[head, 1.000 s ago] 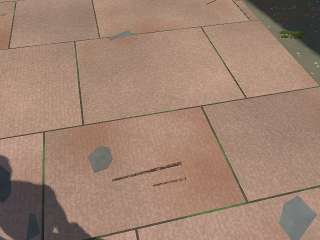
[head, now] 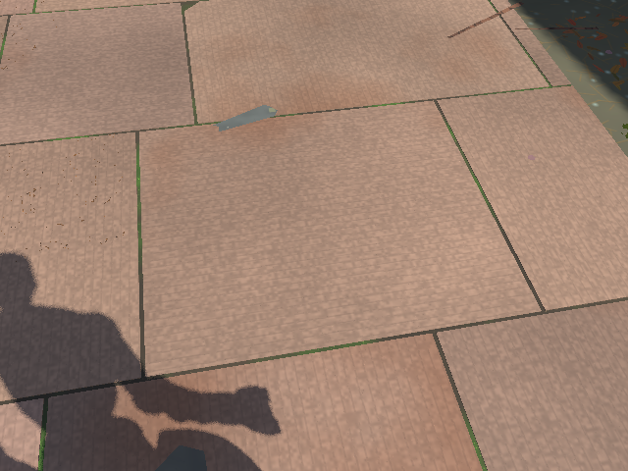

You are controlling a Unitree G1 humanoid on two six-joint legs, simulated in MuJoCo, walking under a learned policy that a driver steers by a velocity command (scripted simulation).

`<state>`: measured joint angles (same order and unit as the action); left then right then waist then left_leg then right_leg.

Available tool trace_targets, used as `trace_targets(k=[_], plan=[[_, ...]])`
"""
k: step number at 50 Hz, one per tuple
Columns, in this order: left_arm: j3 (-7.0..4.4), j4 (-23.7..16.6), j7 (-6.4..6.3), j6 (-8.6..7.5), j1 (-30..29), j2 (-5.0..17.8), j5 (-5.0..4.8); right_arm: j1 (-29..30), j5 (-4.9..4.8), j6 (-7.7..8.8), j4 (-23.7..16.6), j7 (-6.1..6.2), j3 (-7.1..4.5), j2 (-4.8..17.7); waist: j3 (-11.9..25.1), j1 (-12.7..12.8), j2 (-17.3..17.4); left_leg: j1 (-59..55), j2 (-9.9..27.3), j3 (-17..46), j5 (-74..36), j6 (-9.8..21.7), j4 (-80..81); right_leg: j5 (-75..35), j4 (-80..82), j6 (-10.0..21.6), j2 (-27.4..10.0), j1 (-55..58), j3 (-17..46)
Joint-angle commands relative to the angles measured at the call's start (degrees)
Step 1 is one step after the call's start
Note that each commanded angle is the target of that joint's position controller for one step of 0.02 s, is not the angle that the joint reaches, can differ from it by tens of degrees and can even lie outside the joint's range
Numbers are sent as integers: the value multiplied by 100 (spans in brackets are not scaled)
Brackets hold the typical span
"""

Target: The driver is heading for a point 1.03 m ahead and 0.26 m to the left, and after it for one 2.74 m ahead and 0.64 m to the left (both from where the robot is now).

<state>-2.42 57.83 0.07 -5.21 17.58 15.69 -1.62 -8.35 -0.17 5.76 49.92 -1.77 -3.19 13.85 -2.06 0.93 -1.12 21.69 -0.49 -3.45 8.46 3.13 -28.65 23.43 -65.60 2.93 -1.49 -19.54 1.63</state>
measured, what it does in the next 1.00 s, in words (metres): walks ahead: right foot, then left foot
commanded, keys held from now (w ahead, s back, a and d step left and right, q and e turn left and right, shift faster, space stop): w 0.54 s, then w+q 0.10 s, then q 0.32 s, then w+q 0.04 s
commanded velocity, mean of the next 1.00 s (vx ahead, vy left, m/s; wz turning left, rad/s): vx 0.41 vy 0.00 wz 0.15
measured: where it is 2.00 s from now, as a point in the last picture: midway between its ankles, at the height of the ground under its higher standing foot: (290, 304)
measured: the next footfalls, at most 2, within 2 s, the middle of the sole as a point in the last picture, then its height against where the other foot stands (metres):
right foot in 0.44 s outside the picture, level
left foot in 0.94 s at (289, 382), level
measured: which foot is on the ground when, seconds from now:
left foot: down 0.00-0.46, up 0.48-0.92, down 0.94-1.00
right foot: up 0.00-0.42, down 0.44-0.96, up 0.98-1.00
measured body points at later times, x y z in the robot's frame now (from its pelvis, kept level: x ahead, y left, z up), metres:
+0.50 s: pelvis +0.29 -0.05 -0.01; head +0.32 -0.06 +0.44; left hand +0.47 +0.20 -0.11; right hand +0.26 -0.32 -0.16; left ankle +0.10 +0.09 -0.68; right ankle +0.39 -0.14 -0.73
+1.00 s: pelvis +0.52 -0.03 -0.01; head +0.56 -0.01 +0.43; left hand +0.56 +0.26 -0.15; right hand +0.73 -0.26 -0.12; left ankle +0.62 +0.07 -0.73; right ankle +0.41 -0.16 -0.68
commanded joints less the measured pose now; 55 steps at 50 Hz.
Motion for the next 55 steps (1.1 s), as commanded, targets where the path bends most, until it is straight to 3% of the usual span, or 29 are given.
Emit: trace_targets(k=[1,3,8,12,16,19,21,22,23,24,25,26,27,29,31,34,36,39,42,45,46,47,48,49,50,51,52,53,55], plan=[[-160,-389,-33,-63,-142,510,25,-331,95,56,-125,-6,-105,543,444,-95,587,-1542,1451,1885,-185,881,1817,-780,-131,66,-688,-1555,265],[-146,-356,-47,62,-53,300,46,-433,55,89,-35,-4,-115,589,329,15,559,-1252,1354,1522,-545,958,2046,-949,180,-19,-734,-1442,197],[-174,-684,-42,88,-972,290,140,-895,35,45,185,151,-153,784,-1,-127,430,-1428,1242,977,-1065,934,2271,-2287,1682,-251,-720,-2126,126],[-104,-902,39,28,-1783,162,100,-1253,-23,13,342,213,-157,855,-179,-378,439,-1510,1097,615,-886,789,2348,-3100,2927,-253,-461,-1783,-139],[-68,-1129,157,-19,-2311,201,54,-1594,-63,-93,565,239,-195,895,-354,-490,433,-2327,1417,635,-1066,770,2076,-2808,3467,-123,-376,-1991,-95],[-119,-1173,239,-72,-2177,383,40,-1505,-83,-183,600,276,-254,990,-200,-279,538,-2794,1618,670,-1911,645,1602,-2162,3686,81,-245,-1620,-160],[-296,-886,220,-83,-1144,692,57,-1280,-76,-247,545,281,-254,1009,446,303,635,-2674,1355,429,-3628,460,376,-1987,3805,303,130,-70,-487],[-436,-578,175,-74,-95,1003,91,-1288,-27,-263,468,284,-176,843,1163,691,455,-1888,1039,219,-3209,278,-949,-2113,3589,535,-144,1561,-181],[-575,-418,136,-38,740,1540,182,-1918,21,-174,384,222,-6,285,2066,568,-699,484,215,-29,-1045,-154,-3248,-1415,3673,1398,-1622,3962,2195],[-474,-373,142,-9,828,1264,97,-1862,-17,-27,446,193,48,197,2463,589,-1288,1526,-315,685,2407,-220,-4402,-739,4691,1678,-2112,4400,4022],[-358,-419,141,-28,405,951,55,-1363,-194,88,297,162,-95,718,1725,578,-966,2126,59,1036,2284,-74,-4891,-329,4844,1390,-1924,3826,3454],[-295,-565,128,-39,-111,744,82,-917,-265,141,157,172,-110,826,1096,438,-628,2208,387,842,1773,22,-4759,-560,4961,1189,-1743,2958,2653],[-236,-621,146,-59,-518,566,147,-686,-199,134,126,211,-137,807,628,254,-246,1985,641,724,1281,27,-4365,-980,5185,1088,-1533,2045,2059],[-164,-617,162,-119,-834,301,238,-941,-146,-43,229,252,-174,605,400,-101,-404,1260,921,813,817,21,-3861,-1406,5551,916,-1257,1106,1295],[-194,-505,134,-163,-716,402,238,-1019,-160,-185,258,263,-159,407,241,-182,-381,1203,959,829,590,-39,-3620,-1717,5823,951,-1205,791,811],[-226,-393,18,-185,-564,573,301,-620,-100,-237,98,285,-202,463,-19,-174,-177,1614,810,977,-169,-187,-2852,-3336,5817,904,-1157,837,110],[-206,-427,-59,-146,-702,590,309,-454,-46,-196,4,234,-173,364,27,-211,-221,1266,658,727,-876,-223,-1946,-4334,5664,711,-908,744,-580],[-202,-388,-186,-60,-518,707,246,243,-5,-194,-285,112,-91,225,71,60,-195,918,491,269,-1628,-240,-1045,-4600,5498,609,-885,921,-954],[-247,-332,-260,119,-403,829,152,412,-3,-256,-525,-8,-110,342,141,96,-228,1112,421,213,-1168,-153,-678,-4816,5033,587,-1178,1725,-951],[-332,-462,-347,309,-624,973,56,28,16,-267,-642,-125,-223,632,354,-190,-350,735,147,4,-228,100,-481,-5742,4018,423,-1339,2107,-940],[-338,-539,-371,369,-723,962,42,-484,4,-241,-541,-138,-320,809,589,-449,-230,131,-55,-89,-458,234,-54,-5738,3214,264,-1163,2059,-1038],[-321,-593,-363,388,-555,916,90,-971,27,-221,-470,-72,-461,1177,932,-643,227,-875,33,315,-1936,463,413,-4822,1970,-61,-745,1574,-1162],[-167,-777,-286,339,-316,429,374,-1094,59,-268,-530,71,-545,1665,1473,-327,1449,-2368,1259,1926,-4868,1030,-80,-880,158,-424,-78,7,-1178],[-74,-890,-169,248,126,292,332,-995,109,-276,-721,64,-515,1753,2477,-101,1791,-3650,2312,4222,-4045,2320,279,1911,-1367,-559,775,-1464,-164],[-177,-877,-60,170,-214,686,145,-992,44,-306,-823,47,-439,1353,2482,-395,887,-3420,1972,3941,-1977,2067,682,1381,-1556,-409,367,-1892,502],[-199,-1010,-30,135,-642,732,12,-701,-59,-309,-867,77,-380,1091,1747,-375,575,-2804,1656,3404,-76,1698,992,750,-1203,-296,137,-2232,402],[-215,-991,-68,143,-841,693,56,-424,-120,-324,-911,106,-341,980,1166,-241,121,-1994,1400,3120,1257,1394,1320,284,-609,-274,-133,-2208,351],[-267,-1038,-120,178,-984,798,143,-190,-97,-327,-985,140,-307,896,812,-123,244,-1305,1264,3017,1701,1261,1544,1,-19,-271,-258,-1946,350],[-277,-1059,-132,194,-970,709,215,-83,41,-313,-1102,202,-315,924,651,-3,572,-639,963,2771,1635,1193,1785,-362,646,-296,-213,-1388,249]])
